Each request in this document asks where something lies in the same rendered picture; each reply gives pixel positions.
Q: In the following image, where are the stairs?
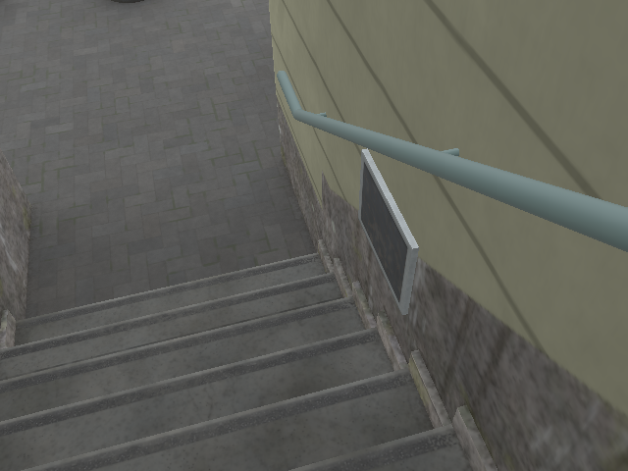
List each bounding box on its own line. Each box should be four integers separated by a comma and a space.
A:
0, 252, 473, 471

